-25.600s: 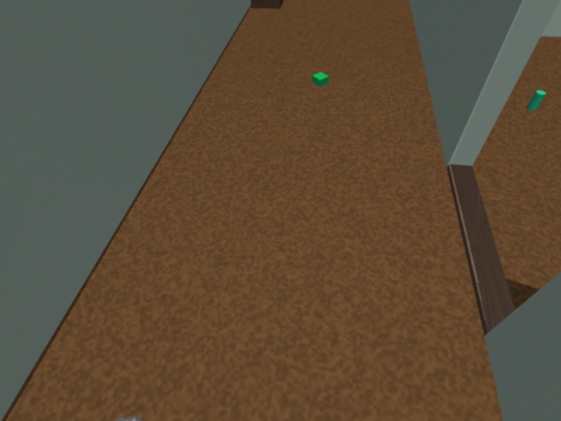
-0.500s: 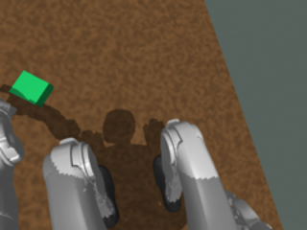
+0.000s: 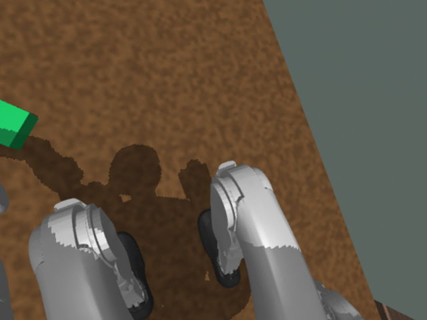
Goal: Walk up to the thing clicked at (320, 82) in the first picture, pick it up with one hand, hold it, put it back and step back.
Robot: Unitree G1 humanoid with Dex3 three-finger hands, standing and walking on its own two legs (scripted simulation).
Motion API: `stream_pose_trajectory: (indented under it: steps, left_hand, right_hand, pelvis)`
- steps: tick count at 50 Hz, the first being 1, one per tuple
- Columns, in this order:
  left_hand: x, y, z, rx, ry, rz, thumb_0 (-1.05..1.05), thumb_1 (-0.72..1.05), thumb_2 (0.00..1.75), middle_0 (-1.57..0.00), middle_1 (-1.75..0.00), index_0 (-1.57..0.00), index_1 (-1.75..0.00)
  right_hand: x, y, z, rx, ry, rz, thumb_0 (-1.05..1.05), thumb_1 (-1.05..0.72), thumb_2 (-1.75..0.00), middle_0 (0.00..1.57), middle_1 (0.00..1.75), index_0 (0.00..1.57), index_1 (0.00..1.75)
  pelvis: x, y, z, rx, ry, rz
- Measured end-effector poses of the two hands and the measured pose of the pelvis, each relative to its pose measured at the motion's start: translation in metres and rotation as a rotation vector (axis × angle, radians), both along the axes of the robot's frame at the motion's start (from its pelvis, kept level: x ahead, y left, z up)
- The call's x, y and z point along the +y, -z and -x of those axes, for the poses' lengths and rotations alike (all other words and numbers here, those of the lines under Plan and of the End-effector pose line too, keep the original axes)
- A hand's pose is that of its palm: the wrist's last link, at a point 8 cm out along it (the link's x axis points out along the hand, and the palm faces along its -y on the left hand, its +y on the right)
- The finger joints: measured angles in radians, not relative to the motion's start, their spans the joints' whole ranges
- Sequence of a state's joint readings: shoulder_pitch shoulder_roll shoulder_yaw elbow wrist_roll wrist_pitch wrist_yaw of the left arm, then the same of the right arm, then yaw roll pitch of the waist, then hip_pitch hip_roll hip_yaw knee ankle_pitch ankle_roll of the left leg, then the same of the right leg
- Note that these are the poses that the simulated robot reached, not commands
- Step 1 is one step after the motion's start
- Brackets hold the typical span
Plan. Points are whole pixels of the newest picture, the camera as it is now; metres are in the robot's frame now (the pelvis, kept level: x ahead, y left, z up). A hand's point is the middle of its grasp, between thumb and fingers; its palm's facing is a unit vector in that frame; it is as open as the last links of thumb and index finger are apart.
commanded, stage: rise first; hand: left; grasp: from above
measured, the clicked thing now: (3, 123) +0.49 +0.36 -0.30
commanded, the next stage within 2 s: none
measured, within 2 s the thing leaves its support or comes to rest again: neither
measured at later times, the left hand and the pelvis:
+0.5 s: hand out of the picture +0.45 +0.38 -0.17, palm faces -0.13 -0.39 -0.91, open 13.6 cm; pelvis -0.01 +0.00 +0.00, yaw -1 degrees
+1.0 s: hand out of the picture +0.46 +0.38 -0.18, palm faces -0.11 -0.39 -0.91, open 14.0 cm; pelvis +0.00 +0.00 +0.00, yaw -2 degrees
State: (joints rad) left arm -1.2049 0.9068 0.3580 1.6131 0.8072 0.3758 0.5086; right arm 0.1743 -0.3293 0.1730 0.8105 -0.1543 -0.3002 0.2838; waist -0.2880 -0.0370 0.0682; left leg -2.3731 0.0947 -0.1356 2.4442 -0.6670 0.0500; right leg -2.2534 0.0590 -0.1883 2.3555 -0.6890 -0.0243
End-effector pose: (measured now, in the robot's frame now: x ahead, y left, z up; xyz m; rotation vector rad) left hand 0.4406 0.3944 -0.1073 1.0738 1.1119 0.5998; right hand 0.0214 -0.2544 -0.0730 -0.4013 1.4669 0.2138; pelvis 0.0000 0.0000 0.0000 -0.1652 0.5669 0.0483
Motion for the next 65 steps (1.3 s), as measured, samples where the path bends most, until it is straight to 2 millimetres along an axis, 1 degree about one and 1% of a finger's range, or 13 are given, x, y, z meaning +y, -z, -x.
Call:
stream_pose_trajectory:
  steps: [7,18,26,39,49,57,65]
  left_hand:
    - [-0.004,-0.002,-0.002,0.025,0.022,-0.003,0.0,-0.44,0.93,-0.29,-0.76,-0.23,-0.82]
    - [-0.01,0.006,0.002,0.031,0.015,-0.006,0.0,-0.44,0.92,-0.29,-0.76,-0.24,-0.82]
    - [-0.013,0.008,-0.006,0.016,0.02,-0.007,0.0,-0.45,0.93,-0.28,-0.78,-0.23,-0.83]
    - [-0.015,0.012,-0.015,0.015,0.007,-0.006,0.0,-0.49,0.95,-0.25,-0.81,-0.2,-0.86]
    - [-0.013,0.011,-0.018,0.0,-0.003,-0.009,0.0,-0.52,0.98,-0.22,-0.85,-0.17,-0.9]
    - [-0.005,0.006,-0.014,0.019,0.0,-0.015,0.0,-0.55,1.0,-0.2,-0.86,-0.15,-0.92]
    - [-0.002,0.009,-0.013,0.03,0.01,-0.007,0.0,-0.58,1.04,-0.17,-0.9,-0.11,-0.96]
  right_hand:
    - [0.004,-0.002,0.001,-0.012,0.003,-0.018,0.0,-0.91,-0.9,0.2,0.3,0.2,0.3]
    - [0.006,0.0,-0.005,-0.047,-0.042,-0.042,0.0,-0.91,-0.9,0.2,0.3,0.2,0.3]
    - [0.005,-0.003,-0.001,-0.045,-0.048,-0.034,0.0,-0.91,-0.9,0.2,0.3,0.2,0.3]
    - [0.01,-0.011,0.004,-0.023,-0.043,-0.043,0.0,-0.91,-0.9,0.2,0.3,0.2,0.3]
    - [0.011,-0.016,0.006,-0.023,-0.04,-0.035,0.0,-0.91,-0.9,0.2,0.3,0.2,0.3]
    - [0.012,-0.018,0.008,-0.028,-0.032,-0.024,0.0,-0.91,-0.9,0.2,0.3,0.2,0.3]
    - [0.015,-0.019,0.013,-0.014,-0.026,-0.019,0.0,-0.91,-0.9,0.2,0.3,0.2,0.3]
  pelvis:
    - [0.0,-0.002,0.0,0.001,0.003,0.005]
    - [-0.002,0.001,0.004,-0.018,0.007,0.003]
    - [-0.002,0.002,0.005,-0.025,0.011,0.008]
    - [-0.002,-0.001,0.003,-0.022,0.015,0.016]
    - [-0.001,-0.003,0.004,-0.025,0.017,0.021]
    - [0.0,-0.003,0.004,-0.025,0.018,0.026]
    - [0.001,-0.003,0.004,-0.023,0.015,0.028]
